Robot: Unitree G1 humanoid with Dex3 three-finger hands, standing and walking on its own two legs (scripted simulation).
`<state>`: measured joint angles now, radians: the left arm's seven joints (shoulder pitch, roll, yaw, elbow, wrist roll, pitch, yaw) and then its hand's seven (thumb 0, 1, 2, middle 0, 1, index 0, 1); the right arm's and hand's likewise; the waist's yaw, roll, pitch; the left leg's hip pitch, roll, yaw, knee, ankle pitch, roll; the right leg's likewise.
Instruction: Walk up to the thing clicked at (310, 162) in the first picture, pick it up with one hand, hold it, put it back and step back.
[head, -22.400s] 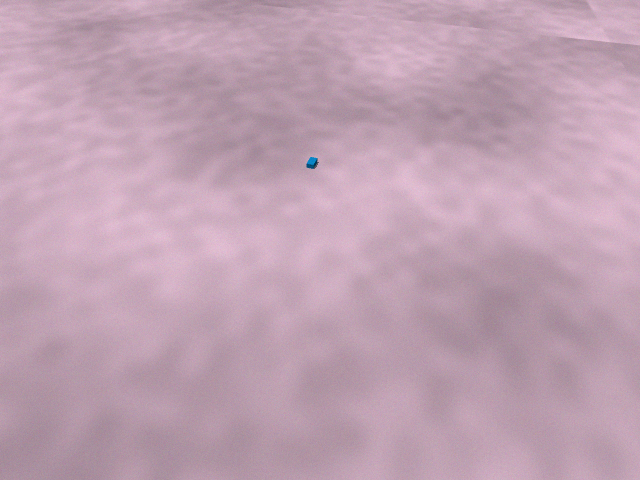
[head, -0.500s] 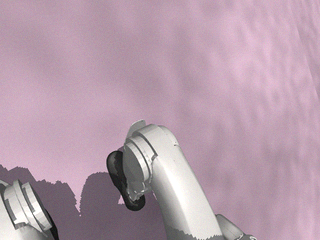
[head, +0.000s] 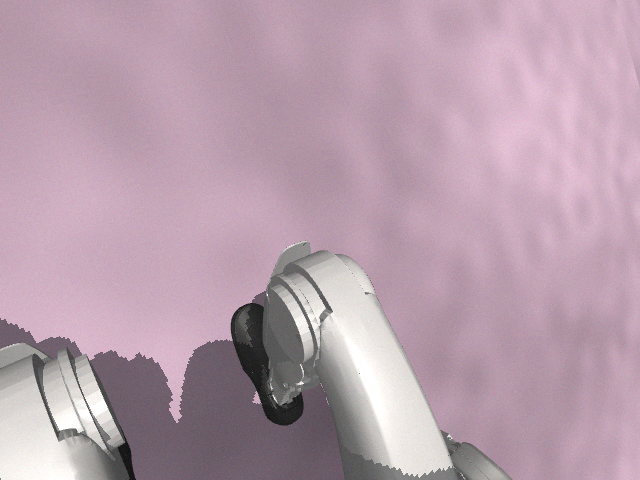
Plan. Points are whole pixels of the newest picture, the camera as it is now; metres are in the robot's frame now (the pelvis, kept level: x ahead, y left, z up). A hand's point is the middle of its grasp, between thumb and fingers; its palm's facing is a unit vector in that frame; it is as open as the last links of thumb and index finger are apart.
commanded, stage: settle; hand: left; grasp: from above
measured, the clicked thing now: out of the picture +0.48 +0.34 -0.29
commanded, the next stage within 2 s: lift in 0.58 s
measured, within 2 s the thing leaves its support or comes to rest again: neither
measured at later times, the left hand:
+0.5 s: hand out of the picture +0.46 +0.33 -0.16, palm faces -0.43 -0.09 -0.90, open 6.6 cm
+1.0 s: hand out of the picture +0.44 +0.34 -0.10, palm faces -0.47 -0.13 -0.87, open 6.6 cm
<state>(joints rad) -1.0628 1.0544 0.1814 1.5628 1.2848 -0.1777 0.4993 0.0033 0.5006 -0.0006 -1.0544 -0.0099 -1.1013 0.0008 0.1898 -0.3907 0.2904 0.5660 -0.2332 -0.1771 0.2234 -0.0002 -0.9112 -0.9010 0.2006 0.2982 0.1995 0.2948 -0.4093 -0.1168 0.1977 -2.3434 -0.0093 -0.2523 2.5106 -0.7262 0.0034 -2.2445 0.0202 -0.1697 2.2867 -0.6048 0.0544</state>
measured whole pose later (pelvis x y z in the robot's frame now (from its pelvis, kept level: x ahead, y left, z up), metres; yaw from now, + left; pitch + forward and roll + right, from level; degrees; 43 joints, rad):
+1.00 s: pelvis +0.00 -0.01 +0.05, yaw +7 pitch +37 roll -10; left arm -0.93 0.74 0.04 1.17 1.15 -0.13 0.12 0.00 0.51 0.00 -1.02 -0.07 -1.07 -0.04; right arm 0.23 -0.32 0.06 0.62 -0.09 0.04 0.12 0.00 -0.91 -0.90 0.20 0.30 0.20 0.29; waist -0.25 0.05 -0.07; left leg -2.26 -0.02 -0.13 2.29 -0.68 0.01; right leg -2.20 -0.03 -0.07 2.17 -0.62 0.04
